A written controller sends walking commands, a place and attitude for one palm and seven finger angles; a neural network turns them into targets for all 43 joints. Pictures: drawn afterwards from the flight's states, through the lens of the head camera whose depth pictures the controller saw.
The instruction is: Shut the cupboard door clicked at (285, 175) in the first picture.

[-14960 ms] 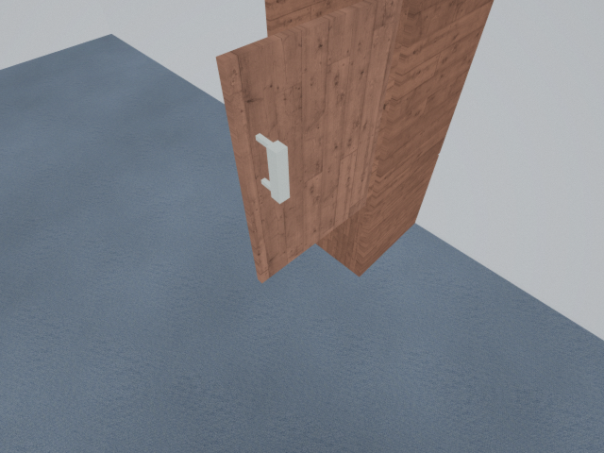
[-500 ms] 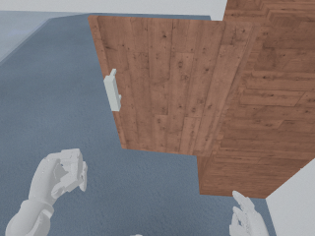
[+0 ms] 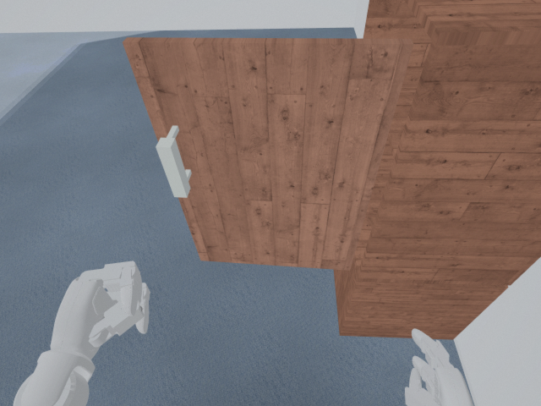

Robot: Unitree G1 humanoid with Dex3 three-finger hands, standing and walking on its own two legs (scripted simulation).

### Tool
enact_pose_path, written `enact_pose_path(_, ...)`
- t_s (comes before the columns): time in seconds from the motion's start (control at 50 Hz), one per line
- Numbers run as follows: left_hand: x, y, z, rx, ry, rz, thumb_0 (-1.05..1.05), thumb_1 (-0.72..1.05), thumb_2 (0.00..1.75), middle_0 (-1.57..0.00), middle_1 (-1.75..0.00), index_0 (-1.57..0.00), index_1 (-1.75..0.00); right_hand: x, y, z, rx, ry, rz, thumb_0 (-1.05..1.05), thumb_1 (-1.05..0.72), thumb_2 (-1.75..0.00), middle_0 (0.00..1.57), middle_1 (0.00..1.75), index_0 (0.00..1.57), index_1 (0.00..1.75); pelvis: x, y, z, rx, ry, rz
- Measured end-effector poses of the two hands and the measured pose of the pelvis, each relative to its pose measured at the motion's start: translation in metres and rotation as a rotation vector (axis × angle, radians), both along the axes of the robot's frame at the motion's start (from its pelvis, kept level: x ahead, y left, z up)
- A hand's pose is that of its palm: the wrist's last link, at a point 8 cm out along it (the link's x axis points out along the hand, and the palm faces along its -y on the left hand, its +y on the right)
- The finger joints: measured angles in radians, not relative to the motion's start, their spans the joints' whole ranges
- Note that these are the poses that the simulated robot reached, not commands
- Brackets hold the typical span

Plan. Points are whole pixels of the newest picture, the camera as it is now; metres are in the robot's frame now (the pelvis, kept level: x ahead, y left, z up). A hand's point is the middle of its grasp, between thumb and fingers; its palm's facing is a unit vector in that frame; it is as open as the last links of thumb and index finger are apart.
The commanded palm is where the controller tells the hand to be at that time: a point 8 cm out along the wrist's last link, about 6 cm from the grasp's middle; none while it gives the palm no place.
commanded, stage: bring the fist close to the handle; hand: left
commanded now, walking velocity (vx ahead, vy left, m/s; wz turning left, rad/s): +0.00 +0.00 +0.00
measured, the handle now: (178, 161) +0.51 +0.21 +0.09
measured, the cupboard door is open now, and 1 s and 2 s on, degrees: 87 87 83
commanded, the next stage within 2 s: push the door shut along its arc in 1.40 s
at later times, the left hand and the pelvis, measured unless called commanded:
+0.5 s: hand (158, 250) +0.31 +0.18 +0.09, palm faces -0.05 -1.00 -0.06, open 3.1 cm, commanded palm +0.29 +0.24 +0.09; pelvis +0.01 +0.01 +0.00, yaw -1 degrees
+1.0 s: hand (170, 202) +0.40 +0.19 +0.09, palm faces -0.03 -1.00 -0.05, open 3.1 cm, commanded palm +0.38 +0.24 +0.09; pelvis +0.01 +0.02 +0.00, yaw -1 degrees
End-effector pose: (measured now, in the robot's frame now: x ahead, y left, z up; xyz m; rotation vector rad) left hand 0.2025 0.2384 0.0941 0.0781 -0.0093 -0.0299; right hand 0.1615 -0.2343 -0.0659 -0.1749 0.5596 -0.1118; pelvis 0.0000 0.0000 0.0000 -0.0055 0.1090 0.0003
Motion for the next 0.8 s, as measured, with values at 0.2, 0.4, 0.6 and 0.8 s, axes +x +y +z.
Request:
enact_pose_path(0.2, 0.025, 0.006, -0.001, -0.003, -0.014, 0.004, 0.01, 0.9, 0.9, -1.3, -1.5, -1.31, -1.5, 0.004, 0.003, -0.003, -0.007, 0.018, 0.007, 0.02, -0.9, -0.9, 0.2, 0.3, 0.2, 0.3, 0.001, 0.001, 0.0, -0.002, 0.007, 0.005)
enact_pose_path(0.4, 0.07, 0.001, -0.001, -0.019, -0.001, -0.027, 0.01, 0.9, 0.9, -1.3, -1.5, -1.3, -1.5, -0.004, 0.005, -0.005, -0.009, 0.062, -0.021, 0.02, -0.9, -0.9, 0.2, 0.3, 0.2, 0.3, 0.005, 0.008, 0.003, 0.002, 0.017, -0.006)
enact_pose_path(0.6, 0.105, 0.004, -0.002, -0.02, -0.002, -0.009, 0.01, 0.9, 0.9, -1.3, -1.5, -1.3, -1.5, -0.017, 0.006, -0.011, -0.011, 0.143, -0.045, 0.02, -0.9, -0.9, 0.2, 0.3, 0.2, 0.3, 0.007, 0.013, 0.005, 0.001, 0.026, -0.016)
enact_pose_path(0.8, 0.14, 0.003, -0.003, -0.029, 0.004, -0.01, 0.01, 0.9, 0.9, -1.3, -1.5, -1.3, -1.5, -0.03, 0.005, -0.019, -0.018, 0.225, -0.065, 0.02, -0.9, -0.9, 0.2, 0.3, 0.2, 0.3, 0.006, 0.016, 0.005, -0.001, 0.039, -0.017)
